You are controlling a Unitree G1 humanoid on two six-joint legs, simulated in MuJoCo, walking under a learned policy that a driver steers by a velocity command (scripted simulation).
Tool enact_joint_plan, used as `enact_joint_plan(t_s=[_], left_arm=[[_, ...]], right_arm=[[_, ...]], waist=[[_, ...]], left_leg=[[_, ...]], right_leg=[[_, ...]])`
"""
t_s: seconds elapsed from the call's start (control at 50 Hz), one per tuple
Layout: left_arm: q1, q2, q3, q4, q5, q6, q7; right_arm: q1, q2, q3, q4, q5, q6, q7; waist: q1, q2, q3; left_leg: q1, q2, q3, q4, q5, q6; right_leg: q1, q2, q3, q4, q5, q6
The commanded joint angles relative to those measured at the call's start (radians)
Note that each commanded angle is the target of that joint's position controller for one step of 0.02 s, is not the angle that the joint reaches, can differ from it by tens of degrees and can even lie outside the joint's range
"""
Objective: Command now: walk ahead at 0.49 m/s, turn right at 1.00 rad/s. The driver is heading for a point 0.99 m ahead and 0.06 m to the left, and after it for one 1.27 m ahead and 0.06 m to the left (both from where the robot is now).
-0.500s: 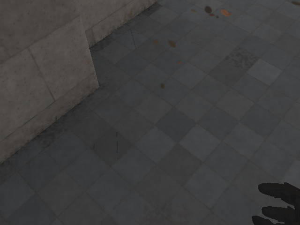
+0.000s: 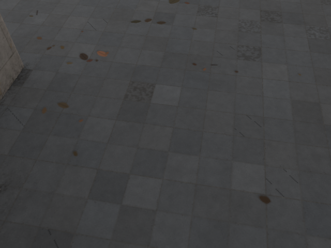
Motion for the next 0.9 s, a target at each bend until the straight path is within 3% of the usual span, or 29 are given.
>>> enact_joint_plan(t_s=[0.02,0.08,0.1,0.14,0.18,0.2,0.22,0.24,0.26,0.28,0.3,0.32,0.36,0.46,0.52,0.56,0.6,0.64,0.66,0.68,0.7,0.72,0.74,0.76,0.78,0.8,0.84,0.86,0.9], left_arm=[[-0.101,0.076,0.016,-0.108,0.002,-0.036,-0.006],[-0.078,0.048,0.007,-0.086,0.006,-0.04,-0.013],[-0.102,0.042,-0.007,-0.102,0.094,-0.012,-0.071],[-0.08,0.042,-0.004,-0.089,0.06,-0.005,-0.107],[-0.038,0.032,-0.011,-0.071,0.055,-0.01,-0.1],[0.087,0.019,-0.014,-0.009,0.058,-0.021,-0.086],[0.282,0.047,-0.002,0.093,0.062,-0.039,-0.066],[0.33,0.064,-0.024,0.08,0.053,-0.057,-0.057],[0.25,0.195,0.002,-0.001,0.04,-0.063,-0.029],[0.244,0.198,0.014,0.011,0.053,-0.069,-0.008],[0.206,0.164,0.002,0.01,0.065,-0.076,0.003],[0.167,0.138,-0.009,0.007,0.072,-0.086,0.003],[0.138,0.089,-0.031,0.027,0.058,-0.115,0.002],[0.226,0.057,-0.036,0.126,0.038,-0.147,-0.012],[0.27,0.045,-0.042,0.183,0.036,-0.159,-0.005],[0.254,0.059,-0.044,0.215,0.038,-0.162,0.001],[0.255,0.106,-0.036,0.241,0.049,-0.163,0.01],[0.223,0.149,-0.019,0.257,0.08,-0.143,0.021],[0.175,0.135,-0.022,0.254,0.077,-0.138,0.025],[0.236,0.012,-0.049,0.214,0.043,-0.148,0.011],[0.299,0.0,-0.049,0.219,0.037,-0.165,-0.002],[0.214,0.013,-0.056,0.2,0.048,-0.168,0.005],[0.096,0.046,-0.062,0.149,0.014,-0.189,-0.01],[0.03,0.037,-0.06,0.124,0.011,-0.197,-0.012],[-0.021,0.044,-0.053,0.107,0.025,-0.192,-0.008],[-0.009,0.038,-0.055,0.088,0.026,-0.186,-0.008],[-0.005,0.028,-0.061,0.063,0.046,-0.174,-0.002],[-0.037,0.004,-0.069,0.043,0.051,-0.172,0.003],[-0.127,-0.034,-0.085,0.016,0.062,-0.168,0.007]], right_arm=[[0.034,-0.214,-0.07,-0.047,0.008,-0.03,0.002],[-0.007,-0.231,-0.079,-0.043,0.015,-0.041,0.013],[0.043,-0.229,-0.068,-0.029,-0.042,-0.026,0.04],[-0.004,-0.24,-0.073,-0.029,-0.045,-0.01,0.051],[-0.014,-0.229,-0.068,-0.027,-0.035,0.005,0.055],[-0.023,-0.198,-0.059,-0.025,-0.033,0.015,0.056],[-0.028,-0.115,-0.034,-0.027,-0.052,0.022,0.061],[-0.075,0.047,0.024,-0.063,-0.067,0.023,0.07],[-0.143,-0.002,0.019,-0.165,-0.061,0.009,0.071],[-0.24,-0.08,0.004,-0.2,-0.065,-0.011,0.076],[-0.218,-0.133,-0.007,-0.17,-0.058,-0.027,0.084],[-0.14,-0.144,-0.006,-0.117,-0.058,-0.031,0.091],[-0.048,-0.156,-0.011,-0.066,-0.048,-0.013,0.108],[-0.165,-0.09,0.014,-0.068,-0.02,0.001,0.119],[-0.261,-0.058,0.034,-0.098,-0.015,-0.004,0.122],[-0.269,-0.054,0.04,-0.103,-0.015,-0.008,0.117],[-0.198,-0.084,0.031,-0.084,-0.015,-0.008,0.097],[0.126,-0.148,0.004,0.008,-0.015,-0.011,0.068],[0.34,-0.175,-0.009,0.07,-0.029,-0.018,0.049],[0.435,-0.289,-0.042,0.097,-0.054,-0.025,0.032],[0.395,-0.289,-0.045,0.114,-0.03,-0.025,0.049],[0.248,-0.245,-0.044,0.096,-0.007,-0.032,0.056],[0.171,-0.099,-0.004,0.039,0.035,-0.064,0.062],[0.11,-0.098,-0.002,0.045,0.031,-0.08,0.072],[0.086,-0.083,0.006,0.04,0.015,-0.091,0.078],[0.09,-0.105,0.001,0.04,0.007,-0.097,0.072],[0.084,-0.133,-0.006,0.038,0.029,-0.096,0.057],[0.059,-0.157,-0.012,0.03,0.029,-0.091,0.047],[0.073,-0.215,-0.036,0.023,0.038,-0.066,0.029]], waist=[[-0.053,0.177,-0.081],[-0.019,0.179,-0.051],[-0.018,0.091,-0.068],[0.008,0.206,-0.053],[0.039,0.182,-0.017],[0.099,0.068,-0.006],[0.175,-0.185,-0.003],[0.179,-0.386,0.067],[0.162,-0.397,0.012],[0.175,-0.214,0.038],[0.142,-0.11,0.053],[0.099,-0.087,0.044],[0.044,-0.087,0.055],[0.056,-0.032,0.106],[0.075,-0.051,0.122],[0.054,-0.053,0.117],[0.007,-0.097,0.027],[-0.142,-0.134,-0.131],[-0.244,-0.1,-0.207],[-0.19,0.153,-0.317],[-0.11,0.292,-0.403],[-0.053,0.159,-0.261],[-0.076,0.097,-0.18],[-0.026,0.006,-0.081],[0.0,-0.049,-0.026],[0.031,0.0,-0.012],[0.058,-0.016,0.019],[0.071,-0.02,0.037],[0.037,0.005,-0.009]], left_leg=[[0.22,0.284,-0.274,-0.265,-0.493,0.138],[0.123,0.289,-0.159,-0.291,-0.461,0.115],[0.052,0.284,-0.05,-0.279,-0.459,0.073],[-0.004,0.265,0.039,-0.267,-0.464,0.033],[-0.051,0.286,0.066,-0.194,-0.483,0.026],[-0.138,0.243,0.121,-0.039,-0.515,0.022],[-0.278,0.13,0.212,0.358,-0.456,0.012],[-0.631,0.059,0.14,0.798,-0.54,0.003],[-0.813,-0.004,-0.006,0.879,-0.407,-0.008],[-0.878,0.068,-0.078,0.898,-0.289,-0.019],[-0.848,0.094,-0.082,0.85,-0.158,-0.026],[-0.775,0.106,-0.078,0.811,-0.089,-0.036],[-0.641,0.107,-0.075,0.731,0.006,-0.051],[-0.584,0.044,0.003,0.498,0.137,-0.028],[-0.503,0.019,0.044,0.341,0.188,0.015],[-0.394,-0.014,0.067,0.243,0.182,0.065],[-0.216,-0.098,0.097,0.233,0.096,0.107],[0.074,-0.155,0.077,0.226,-0.031,0.138],[0.325,-0.072,0.0,0.181,-0.013,0.163],[0.589,0.203,-0.418,0.144,-0.111,0.274],[0.682,0.332,-0.921,-0.032,0.152,0.384],[0.561,0.289,-0.801,-0.032,0.248,0.38],[0.442,0.245,-0.662,-0.087,0.239,0.349],[0.294,0.196,-0.565,-0.114,0.315,0.329],[0.186,0.156,-0.474,-0.146,0.436,0.305],[0.125,0.163,-0.471,-0.164,0.54,0.333],[0.018,0.127,-0.389,-0.186,0.619,0.323],[-0.073,0.074,-0.325,-0.185,0.652,0.3],[-0.157,-0.017,-0.235,-0.133,0.653,0.229]], right_leg=[[-0.159,-0.057,-0.026,-0.067,-0.007,-0.011],[-0.015,-0.074,-0.054,-0.205,-0.004,-0.039],[0.122,-0.024,-0.094,-0.308,-0.041,-0.071],[0.255,0.001,-0.168,-0.412,-0.086,-0.106],[0.364,0.014,-0.201,-0.543,-0.062,-0.14],[0.508,0.055,-0.214,-0.642,-0.031,-0.156],[0.679,0.095,-0.148,-0.707,-0.122,-0.173],[0.681,-0.112,0.22,-0.727,-0.306,-0.189],[0.684,-0.266,0.632,-0.994,-0.325,-0.292],[0.671,-0.335,0.721,-1.092,-0.462,-0.349],[0.648,-0.311,0.63,-1.064,-0.429,-0.342],[0.621,-0.243,0.521,-1.046,-0.36,-0.317],[0.541,-0.162,0.379,-1.097,-0.237,-0.284],[0.607,-0.063,0.147,-1.134,0.224,-0.263],[0.649,-0.087,0.107,-1.179,0.463,-0.259],[0.688,-0.099,0.06,-1.171,0.709,-0.246],[0.753,-0.124,0.034,-1.033,1.221,-0.225],[0.76,-0.134,0.026,-0.644,1.447,-0.206],[0.607,-0.096,0.001,-0.337,1.276,-0.186],[0.285,0.087,-0.018,0.12,0.575,-0.139],[0.058,0.265,0.105,0.34,-0.132,-0.128],[-0.021,0.158,0.14,0.354,-0.052,-0.137],[-0.01,0.097,0.158,0.327,-0.095,-0.119],[-0.019,0.063,0.126,0.248,-0.07,-0.115],[0.01,0.029,0.109,0.184,-0.041,-0.113],[0.017,0.026,0.116,0.161,-0.048,-0.091],[0.039,0.004,0.099,-0.038,-0.037,-0.041],[0.084,0.023,0.061,-0.188,0.009,-0.019],[0.229,0.098,0.006,-0.465,0.212,0.012]])
Keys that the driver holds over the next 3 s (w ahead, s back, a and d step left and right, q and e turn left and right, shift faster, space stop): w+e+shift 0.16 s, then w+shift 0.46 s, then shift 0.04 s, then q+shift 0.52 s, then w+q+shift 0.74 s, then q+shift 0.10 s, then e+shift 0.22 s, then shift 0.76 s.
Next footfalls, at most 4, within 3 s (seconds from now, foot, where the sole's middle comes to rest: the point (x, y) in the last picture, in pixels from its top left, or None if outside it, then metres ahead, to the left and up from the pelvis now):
0.24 right None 0.04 -0.16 -0.78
0.66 left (221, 236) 0.52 -0.19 -0.78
1.06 right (272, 187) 0.74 -0.44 -0.78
1.56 left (220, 204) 0.66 -0.20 -0.78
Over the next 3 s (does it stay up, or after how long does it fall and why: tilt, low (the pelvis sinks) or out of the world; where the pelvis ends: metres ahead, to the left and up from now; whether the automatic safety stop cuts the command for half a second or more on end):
stays up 1.14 0.10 -0.01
